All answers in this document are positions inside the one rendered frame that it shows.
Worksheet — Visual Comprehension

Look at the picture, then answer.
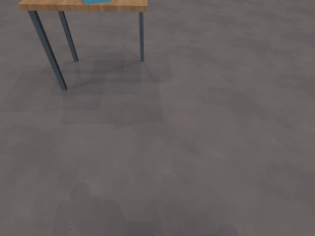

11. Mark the table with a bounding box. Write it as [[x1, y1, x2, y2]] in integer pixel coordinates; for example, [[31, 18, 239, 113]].
[[18, 0, 148, 90]]

